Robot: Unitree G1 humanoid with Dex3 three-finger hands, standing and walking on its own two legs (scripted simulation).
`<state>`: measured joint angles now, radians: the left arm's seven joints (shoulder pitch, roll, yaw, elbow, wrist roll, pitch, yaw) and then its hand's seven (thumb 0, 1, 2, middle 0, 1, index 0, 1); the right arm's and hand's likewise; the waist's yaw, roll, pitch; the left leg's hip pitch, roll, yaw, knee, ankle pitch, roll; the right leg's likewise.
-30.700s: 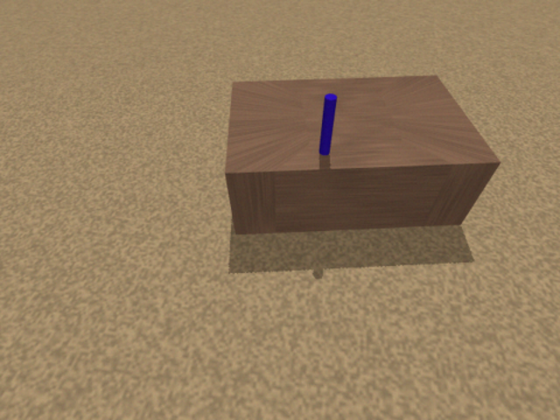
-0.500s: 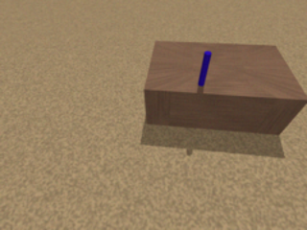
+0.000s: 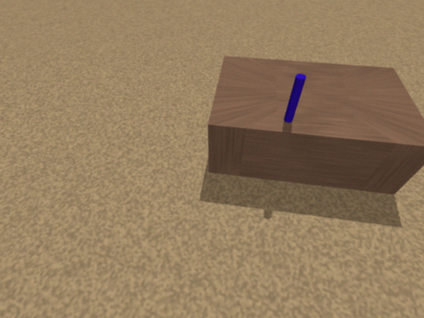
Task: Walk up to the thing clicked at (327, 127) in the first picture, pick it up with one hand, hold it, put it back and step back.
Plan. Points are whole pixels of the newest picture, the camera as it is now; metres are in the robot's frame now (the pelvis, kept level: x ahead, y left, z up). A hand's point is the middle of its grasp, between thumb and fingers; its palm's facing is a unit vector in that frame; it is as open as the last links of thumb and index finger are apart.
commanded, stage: step back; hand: right
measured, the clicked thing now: (294, 99) +1.06 -0.31 -0.25
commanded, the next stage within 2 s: stand in 0.30 s
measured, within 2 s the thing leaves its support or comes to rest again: neither
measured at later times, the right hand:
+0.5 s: hand out of the picture +0.14 -0.25 -0.13, palm faces -0.01 +0.94 -0.33, open 7.4 cm
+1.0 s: hand out of the picture +0.07 -0.27 -0.14, palm faces -0.01 +0.95 -0.32, open 7.4 cm
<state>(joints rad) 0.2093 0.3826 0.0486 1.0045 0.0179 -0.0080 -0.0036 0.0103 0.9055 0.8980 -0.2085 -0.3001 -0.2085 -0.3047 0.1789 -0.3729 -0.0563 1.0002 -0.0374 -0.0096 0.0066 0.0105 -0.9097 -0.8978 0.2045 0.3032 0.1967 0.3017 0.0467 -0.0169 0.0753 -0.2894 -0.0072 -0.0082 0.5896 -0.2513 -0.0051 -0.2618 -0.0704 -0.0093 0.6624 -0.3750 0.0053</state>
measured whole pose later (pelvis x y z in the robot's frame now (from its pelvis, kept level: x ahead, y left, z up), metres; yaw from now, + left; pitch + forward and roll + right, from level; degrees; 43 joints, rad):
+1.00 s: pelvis +0.01 -0.02 +0.02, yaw -1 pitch -2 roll +0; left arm 0.10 0.35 0.01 1.15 0.01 -0.01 -0.01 0.01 0.91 0.90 -0.21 -0.30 -0.21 -0.30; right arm 0.11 -0.35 0.00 1.15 -0.01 -0.01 0.01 0.01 -0.91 -0.90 0.21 0.30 0.20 0.30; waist 0.00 0.02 0.05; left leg -0.15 0.04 -0.01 0.33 -0.14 -0.04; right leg -0.10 0.00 -0.02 0.33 -0.19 0.00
